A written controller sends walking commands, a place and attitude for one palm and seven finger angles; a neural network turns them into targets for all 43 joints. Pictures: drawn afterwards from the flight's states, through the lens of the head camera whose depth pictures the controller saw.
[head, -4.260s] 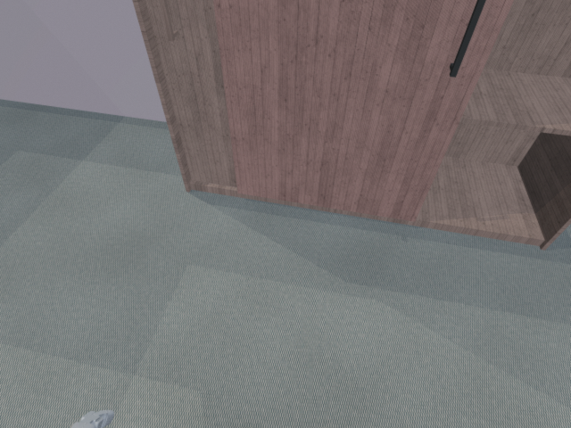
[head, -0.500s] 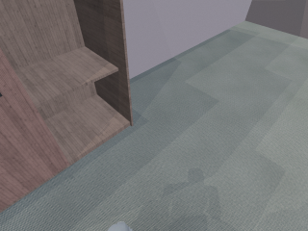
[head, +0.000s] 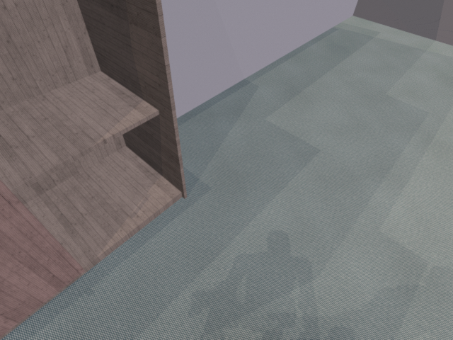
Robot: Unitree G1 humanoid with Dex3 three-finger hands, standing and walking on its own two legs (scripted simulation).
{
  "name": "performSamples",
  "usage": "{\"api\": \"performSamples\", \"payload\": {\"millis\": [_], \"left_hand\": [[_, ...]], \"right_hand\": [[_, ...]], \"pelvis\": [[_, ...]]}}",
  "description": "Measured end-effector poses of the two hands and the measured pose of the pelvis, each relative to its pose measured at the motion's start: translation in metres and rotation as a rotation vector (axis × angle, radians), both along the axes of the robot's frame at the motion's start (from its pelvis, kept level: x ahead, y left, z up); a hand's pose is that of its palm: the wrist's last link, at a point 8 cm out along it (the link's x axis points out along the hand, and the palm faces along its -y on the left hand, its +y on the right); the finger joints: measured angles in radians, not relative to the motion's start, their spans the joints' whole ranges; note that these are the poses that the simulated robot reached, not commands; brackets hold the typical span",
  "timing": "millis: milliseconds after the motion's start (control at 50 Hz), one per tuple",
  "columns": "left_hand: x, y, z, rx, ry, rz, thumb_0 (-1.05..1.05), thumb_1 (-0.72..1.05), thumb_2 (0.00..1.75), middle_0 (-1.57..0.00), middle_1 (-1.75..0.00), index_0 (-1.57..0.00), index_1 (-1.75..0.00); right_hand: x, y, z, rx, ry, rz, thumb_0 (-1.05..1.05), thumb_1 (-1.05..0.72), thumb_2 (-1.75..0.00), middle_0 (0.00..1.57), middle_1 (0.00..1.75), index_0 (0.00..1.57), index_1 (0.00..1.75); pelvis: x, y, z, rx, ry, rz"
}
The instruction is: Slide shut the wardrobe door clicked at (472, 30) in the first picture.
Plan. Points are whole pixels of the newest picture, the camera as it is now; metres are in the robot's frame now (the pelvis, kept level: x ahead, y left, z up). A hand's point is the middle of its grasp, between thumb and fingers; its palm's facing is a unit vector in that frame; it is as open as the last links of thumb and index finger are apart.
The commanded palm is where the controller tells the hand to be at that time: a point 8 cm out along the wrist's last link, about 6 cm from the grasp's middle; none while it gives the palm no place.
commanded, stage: turn to face it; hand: left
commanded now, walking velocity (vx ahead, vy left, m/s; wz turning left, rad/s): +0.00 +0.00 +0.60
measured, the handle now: out of the picture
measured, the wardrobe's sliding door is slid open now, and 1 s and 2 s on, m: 0.56 0.56 0.56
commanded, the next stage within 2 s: take the last steps up to it in 1.18 s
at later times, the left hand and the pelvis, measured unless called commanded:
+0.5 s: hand out of the picture +0.02 +0.23 -0.19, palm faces +0.36 -0.90 -0.24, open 7.3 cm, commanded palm none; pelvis +0.03 +0.01 -0.02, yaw +18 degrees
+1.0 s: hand out of the picture +0.01 +0.19 -0.14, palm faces +0.58 -0.76 -0.29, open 7.4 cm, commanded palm none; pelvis +0.05 -0.02 +0.00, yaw +36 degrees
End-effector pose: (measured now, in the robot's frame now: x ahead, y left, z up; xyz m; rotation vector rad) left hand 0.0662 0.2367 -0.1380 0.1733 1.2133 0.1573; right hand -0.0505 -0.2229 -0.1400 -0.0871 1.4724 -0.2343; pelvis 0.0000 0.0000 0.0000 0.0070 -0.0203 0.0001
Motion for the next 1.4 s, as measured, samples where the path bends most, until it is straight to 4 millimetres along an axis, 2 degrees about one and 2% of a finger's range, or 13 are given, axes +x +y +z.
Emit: {"api": "performSamples", "payload": {"millis": [100, 200, 280, 360, 460, 520, 600, 720, 860, 940, 1120, 1300, 1400], "left_hand": [[0.045, -0.014, 0.012, 0.047, -0.111, 0.008, 0.01, 0.93, 0.9, -0.19, -0.3, -0.19, -0.3], [0.046, -0.022, 0.026, 0.05, -0.149, 0.071, 0.01, 0.92, 0.9, -0.19, -0.3, -0.2, -0.3], [0.026, -0.023, 0.024, 0.036, -0.118, 0.131, 0.0, 0.91, 0.9, -0.2, -0.3, -0.2, -0.3], [-0.002, -0.007, 0.016, 0.036, -0.083, 0.218, 0.0, 0.92, 0.9, -0.2, -0.3, -0.2, -0.3], [-0.051, 0.021, -0.008, 0.022, -0.006, 0.325, 0.0, 0.92, 0.9, -0.2, -0.3, -0.2, -0.3], [-0.079, 0.038, -0.023, 0.02, 0.06, 0.374, 0.0, 0.92, 0.9, -0.2, -0.3, -0.2, -0.3], [-0.096, 0.049, -0.015, 0.029, 0.092, 0.427, 0.01, 0.92, 0.9, -0.19, -0.3, -0.19, -0.3], [-0.095, 0.048, 0.005, 0.051, 0.041, 0.478, 0.01, 0.92, 0.9, -0.19, -0.3, -0.19, -0.3], [-0.078, 0.026, 0.018, 0.099, -0.044, 0.525, 0.01, 0.91, 0.9, -0.19, -0.3, -0.19, -0.3], [-0.083, 0.003, 0.023, 0.119, -0.075, 0.56, 0.01, 0.91, 0.9, -0.2, -0.3, -0.2, -0.3], [-0.121, -0.032, 0.022, 0.065, -0.028, 0.672, 0.01, 0.91, 0.9, -0.2, -0.3, -0.2, -0.3], [-0.203, -0.038, -0.016, -0.017, 0.093, 0.804, 0.01, 0.91, 0.9, -0.2, -0.3, -0.2, -0.3], [-0.224, -0.039, -0.008, -0.039, 0.142, 0.83, 0.01, 0.91, 0.9, -0.19, -0.3, -0.2, -0.3]], "right_hand": [[0.009, -0.009, -0.021, 0.069, 0.066, 0.011, 0.0, -0.92, -0.89, 0.2, 0.3, 0.2, 0.3], [0.065, -0.022, -0.018, 0.077, 0.006, 0.101, 0.0, -0.92, -0.89, 0.2, 0.3, 0.2, 0.3], [0.124, -0.029, -0.01, 0.053, -0.098, 0.186, 0.0, -0.92, -0.89, 0.2, 0.3, 0.2, 0.3], [0.184, -0.026, 0.001, 0.015, -0.192, 0.293, 0.0, -0.92, -0.89, 0.19, 0.3, 0.2, 0.3], [0.251, -0.004, 0.014, -0.047, -0.308, 0.438, 0.0, -0.92, -0.89, 0.19, 0.3, 0.2, 0.3], [0.277, 0.013, 0.02, -0.073, -0.379, 0.502, 0.0, -0.92, -0.89, 0.19, 0.3, 0.2, 0.3], [0.285, 0.027, 0.03, -0.078, -0.382, 0.557, 0.0, -0.91, -0.89, 0.19, 0.3, 0.2, 0.3], [0.284, 0.041, 0.025, -0.028, -0.327, 0.609, 0.0, -0.91, -0.89, 0.2, 0.3, 0.2, 0.3], [0.286, 0.037, -0.002, 0.054, -0.265, 0.641, 0.0, -0.91, -0.89, 0.2, 0.3, 0.2, 0.3], [0.293, 0.033, -0.013, 0.079, -0.237, 0.672, 0.0, -0.91, -0.89, 0.2, 0.3, 0.2, 0.3], [0.307, 0.043, 0.003, 0.069, -0.212, 0.78, 0.0, -0.91, -0.89, 0.2, 0.3, 0.2, 0.3], [0.311, 0.094, 0.013, 0.027, -0.296, 0.917, 0.0, -0.91, -0.89, 0.19, 0.3, 0.2, 0.3], [0.297, 0.108, 0.021, 0.038, -0.298, 0.94, 0.0, -0.91, -0.89, 0.2, 0.3, 0.2, 0.3]], "pelvis": [[0.018, -0.018, -0.009, 0.005, 0.002, 0.06], [0.026, -0.024, -0.001, 0.016, 0.002, 0.135], [0.03, -0.022, 0.002, 0.023, 0.002, 0.187], [0.032, -0.016, 0.0, 0.016, 0.003, 0.241], [0.033, 0.002, -0.012, -0.008, 0.005, 0.304], [0.031, 0.012, -0.02, -0.011, 0.008, 0.329], [0.032, 0.016, -0.012, -0.024, 0.013, 0.374], [0.035, 0.013, -0.002, -0.025, 0.017, 0.446], [0.044, -0.008, -0.008, -0.006, 0.014, 0.533], [0.047, -0.019, -0.01, 0.0, 0.0, 0.594], [0.045, -0.023, 0.002, 0.026, 0.002, 0.697], [0.019, -0.005, -0.012, 0.003, 0.004, 0.753], [0.015, 0.001, -0.001, -0.011, 0.001, 0.768]]}}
